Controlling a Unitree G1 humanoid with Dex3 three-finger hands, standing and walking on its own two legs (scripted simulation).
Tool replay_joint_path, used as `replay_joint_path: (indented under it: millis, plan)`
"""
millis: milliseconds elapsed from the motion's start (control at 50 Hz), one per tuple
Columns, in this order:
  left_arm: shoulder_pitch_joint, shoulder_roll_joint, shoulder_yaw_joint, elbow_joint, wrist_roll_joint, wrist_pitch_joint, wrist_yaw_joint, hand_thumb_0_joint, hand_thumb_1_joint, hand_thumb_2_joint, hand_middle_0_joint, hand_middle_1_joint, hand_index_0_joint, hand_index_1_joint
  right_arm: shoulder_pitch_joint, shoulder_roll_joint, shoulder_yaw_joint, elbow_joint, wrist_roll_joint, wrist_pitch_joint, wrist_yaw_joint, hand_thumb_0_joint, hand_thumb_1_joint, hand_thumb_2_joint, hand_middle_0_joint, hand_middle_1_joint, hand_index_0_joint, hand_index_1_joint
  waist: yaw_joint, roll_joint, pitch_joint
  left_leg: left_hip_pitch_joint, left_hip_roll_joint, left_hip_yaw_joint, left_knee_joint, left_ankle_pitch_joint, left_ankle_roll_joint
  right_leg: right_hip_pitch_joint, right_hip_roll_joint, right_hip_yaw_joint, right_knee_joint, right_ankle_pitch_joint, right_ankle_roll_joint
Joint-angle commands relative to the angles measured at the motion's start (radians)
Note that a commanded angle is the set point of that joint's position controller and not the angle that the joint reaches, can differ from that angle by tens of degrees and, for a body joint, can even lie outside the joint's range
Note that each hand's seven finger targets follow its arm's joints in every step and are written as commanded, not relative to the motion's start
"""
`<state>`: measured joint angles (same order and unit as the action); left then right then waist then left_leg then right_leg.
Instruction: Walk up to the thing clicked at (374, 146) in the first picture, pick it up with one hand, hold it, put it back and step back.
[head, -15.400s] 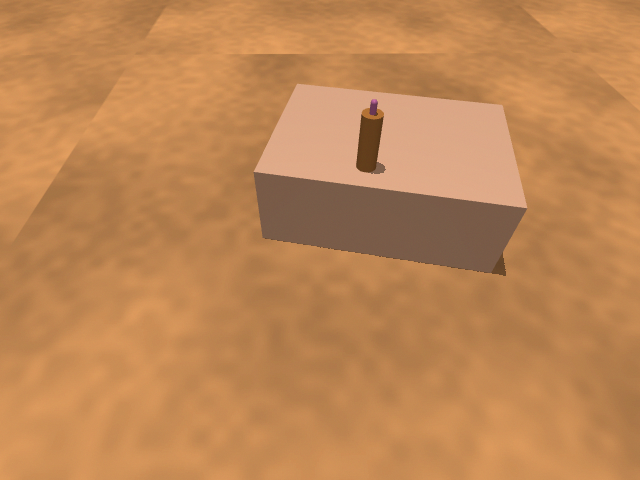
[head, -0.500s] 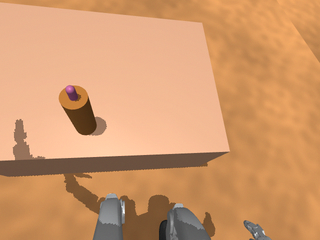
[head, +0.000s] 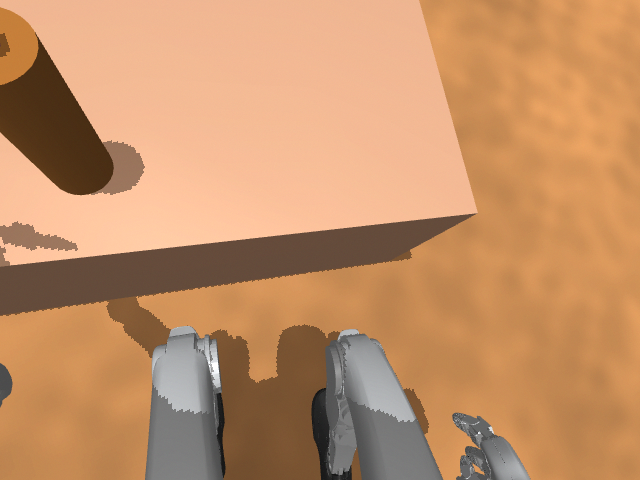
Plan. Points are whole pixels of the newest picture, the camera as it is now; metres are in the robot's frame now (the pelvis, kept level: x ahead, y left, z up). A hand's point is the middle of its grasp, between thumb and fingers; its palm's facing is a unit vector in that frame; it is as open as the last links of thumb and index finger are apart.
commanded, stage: close in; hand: left
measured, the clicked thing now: (34, 108) +0.50 +0.29 -0.01
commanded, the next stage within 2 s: rest palm in 0.48 s
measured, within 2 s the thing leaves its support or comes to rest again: neither
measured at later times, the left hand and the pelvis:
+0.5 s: hand (1, 135) +0.48 +0.32 -0.02, palm faces +0.43 -0.90 +0.00, open 17.5 cm; pelvis -0.02 -0.02 -0.05, yaw -1 degrees
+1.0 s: hand (33, 142) +0.48 +0.30 -0.03, palm faces +0.42 -0.91 -0.01, open 16.5 cm; pelvis +0.00 -0.02 -0.03, yaw -1 degrees
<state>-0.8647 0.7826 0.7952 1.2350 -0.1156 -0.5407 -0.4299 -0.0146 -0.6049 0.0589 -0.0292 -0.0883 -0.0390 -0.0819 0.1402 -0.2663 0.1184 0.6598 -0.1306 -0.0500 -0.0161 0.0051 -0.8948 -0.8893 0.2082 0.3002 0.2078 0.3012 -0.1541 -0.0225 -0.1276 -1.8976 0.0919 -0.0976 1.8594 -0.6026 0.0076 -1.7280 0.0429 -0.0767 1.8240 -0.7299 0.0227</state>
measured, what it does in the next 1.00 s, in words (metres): stands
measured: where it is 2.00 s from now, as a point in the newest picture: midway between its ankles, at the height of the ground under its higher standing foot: (272, 454)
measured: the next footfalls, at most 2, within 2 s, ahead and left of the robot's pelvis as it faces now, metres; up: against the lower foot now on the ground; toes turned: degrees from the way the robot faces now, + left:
none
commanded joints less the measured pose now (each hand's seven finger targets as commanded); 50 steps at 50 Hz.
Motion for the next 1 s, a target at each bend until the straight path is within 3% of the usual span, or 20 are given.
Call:
replay_joint_path:
  millis: [0,20,60,180,220,260,300,380,440,500,540,620,660,720,760,780,880,920,940,980]
  plan:
    - [-0.28,0.376,0.046,-0.22,0.005,-0.085,0.073,0.0,-0.551,0.021,-0.031,-0.082,-0.059,-0.057,0.181,-0.233,-0.081,-0.046,-0.009,0.021,0.005,0.0,-0.897,-0.892,0.2,0.3,0.2,0.3,0.059,0.291,-0.674,0.609,-0.005,-0.025,-0.111,0.281,0.008,0.071,0.009,-0.005,-0.102,0.273,-0.056]
    - [-0.286,0.386,0.052,-0.226,0.012,-0.088,0.091,0.0,-0.545,0.01,-0.034,-0.077,-0.062,-0.051,0.177,-0.236,-0.085,-0.051,-0.008,0.027,0.011,0.0,-0.904,-0.893,0.2,0.3,0.2,0.3,0.071,0.301,-0.679,0.609,-0.002,-0.027,-0.104,0.256,0.005,0.044,0.012,-0.006,-0.086,0.25,-0.058]
    - [-0.323,0.363,0.041,-0.257,0.023,-0.088,0.125,0.0,-0.529,0.023,-0.034,-0.078,-0.06,-0.055,0.182,-0.237,-0.09,-0.059,-0.008,0.04,0.025,0.0,-0.91,-0.895,0.2,0.3,0.2,0.3,0.061,0.309,-0.726,0.608,0.001,-0.023,-0.078,0.262,0.004,0.047,0.017,-0.008,-0.068,0.262,-0.055]
    - [-0.393,0.352,-0.017,-0.389,0.05,-0.051,0.209,0.0,-0.521,0.04,-0.026,-0.083,-0.053,-0.059,0.192,-0.226,-0.11,-0.051,0.008,0.074,0.036,0.0,-0.912,-0.897,0.2,0.3,0.2,0.3,0.058,0.326,-0.794,0.542,0.002,0.009,-0.062,0.157,0.004,0.118,0.025,0.017,-0.091,0.203,-0.048]
    - [-0.373,0.291,-0.063,-0.377,0.051,-0.022,0.217,0.0,-0.531,0.023,-0.028,-0.079,-0.057,-0.05,0.197,-0.225,-0.115,-0.043,0.014,0.08,0.034,0.0,-0.915,-0.896,0.2,0.3,0.2,0.3,0.036,0.32,-0.766,0.524,0.002,0.011,-0.056,0.134,0.006,0.107,0.024,0.018,-0.104,0.196,-0.047]
    - [-0.344,0.291,-0.062,-0.372,0.044,-0.004,0.226,0.0,-0.524,0.023,-0.026,-0.071,-0.056,-0.042,0.203,-0.218,-0.114,-0.033,0.026,0.084,0.028,0.0,-0.91,-0.895,0.2,0.3,0.2,0.3,0.037,0.266,-0.735,0.456,0.001,0.019,-0.046,0.123,0.012,0.138,0.024,0.027,-0.119,0.191,-0.043]
    - [-0.326,0.24,-0.085,-0.365,0.027,0.011,0.23,0.0,-0.556,0.0,-0.034,-0.069,-0.071,-0.034,0.195,-0.214,-0.113,-0.034,0.034,0.088,0.025,0.0,-0.913,-0.894,0.2,0.3,0.2,0.3,0.029,0.239,-0.685,0.422,0.001,0.012,-0.049,0.088,0.013,0.117,0.023,0.02,-0.12,0.167,-0.043]
    - [-0.278,0.225,-0.073,-0.366,0.015,0.037,0.263,0.0,-0.552,0.0,-0.034,-0.062,-0.073,-0.025,0.183,-0.207,-0.115,-0.056,0.05,0.092,0.019,0.0,-0.908,-0.893,0.2,0.3,0.2,0.3,0.048,0.195,-0.629,0.363,0.001,0.013,-0.06,0.067,0.014,0.137,0.024,0.027,-0.141,0.149,-0.043]
    - [-0.282,0.162,-0.115,-0.388,0.023,0.044,0.288,0.0,-0.539,0.0,-0.035,-0.058,-0.072,-0.022,0.171,-0.199,-0.123,-0.064,0.059,0.093,0.018,0.0,-0.907,-0.893,0.2,0.299,0.2,0.299,0.043,0.214,-0.568,0.39,0.005,-0.012,-0.112,-0.011,0.007,0.06,0.025,0.004,-0.134,0.088,-0.054]
    - [-0.268,0.147,-0.125,-0.413,0.023,0.04,0.302,0.0,-0.53,0.0,-0.029,-0.042,-0.063,-0.009,0.167,-0.198,-0.132,-0.064,0.064,0.088,0.014,0.0,-0.906,-0.894,0.2,0.299,0.2,0.299,0.045,0.184,-0.57,0.373,0.004,-0.003,-0.109,0.002,0.01,0.082,0.025,0.019,-0.153,0.102,-0.05]
    - [-0.289,0.108,-0.152,-0.46,0.01,0.029,0.298,0.0,-0.539,0.0,-0.036,-0.042,-0.07,-0.009,0.178,-0.196,-0.135,-0.055,0.067,0.086,0.012,0.0,-0.912,-0.895,0.2,0.299,0.2,0.299,0.041,0.234,-0.607,0.448,0.003,-0.009,-0.12,0.032,0.008,0.067,0.024,0.01,-0.14,0.13,-0.056]
    - [-0.238,0.102,-0.141,-0.456,0.013,0.028,0.316,0.0,-0.574,0.018,-0.041,-0.018,-0.057,-0.004,0.179,-0.193,-0.14,-0.047,0.066,0.082,0.013,0.0,-0.904,-0.897,0.2,0.3,0.2,0.3,0.056,0.21,-0.631,0.475,0.005,-0.001,-0.104,0.13,0.015,0.105,0.029,0.009,-0.146,0.212,-0.051]
    - [-0.233,0.035,-0.176,-0.462,0.004,0.022,0.32,0.0,-0.59,0.023,-0.045,-0.024,-0.059,-0.012,0.189,-0.184,-0.139,-0.027,0.064,0.082,0.018,0.0,-0.909,-0.899,0.2,0.3,0.2,0.3,0.05,0.226,-0.624,0.497,0.006,-0.001,-0.103,0.151,0.014,0.093,0.029,0.006,-0.137,0.224,-0.054]
    - [-0.227,0.072,-0.166,-0.506,0.022,0.015,0.333,0.0,-0.561,0.037,-0.043,-0.018,-0.053,-0.01,0.184,-0.19,-0.148,-0.026,0.06,0.081,0.021,0.0,-0.908,-0.901,0.199,0.3,0.2,0.3,0.063,0.25,-0.674,0.556,0.008,0.001,-0.092,0.229,0.016,0.112,0.032,0.003,-0.132,0.281,-0.054]
    - [-0.219,0.062,-0.154,-0.533,0.014,0.004,0.342,0.0,-0.491,0.06,-0.134,-0.097,-0.148,-0.082,0.17,-0.188,-0.15,-0.031,0.059,0.084,0.024,0.0,-0.912,-0.898,0.2,0.3,0.2,0.3,0.074,0.245,-0.685,0.562,0.008,0.0,-0.095,0.241,0.015,0.112,0.032,0.002,-0.125,0.29,-0.056]
    - [-0.22,0.022,-0.177,-0.526,0.011,0.001,0.339,0.0,-0.452,0.093,-0.164,-0.129,-0.178,-0.114,0.177,-0.183,-0.15,-0.02,0.057,0.085,0.027,0.0,-0.909,-0.898,0.2,0.3,0.2,0.3,0.063,0.257,-0.687,0.578,0.009,0.0,-0.091,0.261,0.014,0.107,0.032,0.0,-0.121,0.303,-0.056]
    - [-0.221,0.003,-0.193,-0.546,0.007,-0.013,0.339,0.0,-0.442,0.141,-0.251,-0.201,-0.266,-0.187,0.174,-0.18,-0.153,-0.006,0.054,0.085,0.029,0.0,-0.917,-0.899,0.2,0.299,0.199,0.299,0.057,0.241,-0.688,0.569,0.008,0.003,-0.086,0.267,0.019,0.128,0.032,0.003,-0.129,0.315,-0.052]
    - [-0.184,0.028,-0.163,-0.562,0.007,-0.014,0.345,0.0,-0.403,0.156,-0.29,-0.229,-0.305,-0.213,0.168,-0.185,-0.159,-0.016,0.054,0.088,0.029,0.0,-0.921,-0.899,0.2,0.299,0.199,0.299,0.079,0.241,-0.729,0.591,0.008,0.006,-0.084,0.296,0.019,0.148,0.034,0.006,-0.131,0.334,-0.052]
    - [-0.183,0.023,-0.175,-0.573,0.007,-0.013,0.344,0.0,-0.385,0.171,-0.303,-0.239,-0.318,-0.224,0.158,-0.182,-0.156,-0.022,0.055,0.089,0.029,0.0,-0.919,-0.899,0.2,0.299,0.199,0.299,0.081,0.24,-0.728,0.595,0.008,0.01,-0.089,0.291,0.021,0.159,0.035,0.01,-0.141,0.332,-0.052]
    - [-0.153,-0.035,-0.189,-0.542,0.001,-0.007,0.343,0.0,-0.351,0.22,-0.353,-0.294,-0.369,-0.279,0.161,-0.182,-0.159,-0.016,0.055,0.091,0.032,0.0,-0.92,-0.9,0.2,0.299,0.199,0.299,0.071,0.231,-0.703,0.604,0.01,-0.006,-0.098,0.291,0.016,0.133,0.032,-0.002,-0.125,0.326,-0.055]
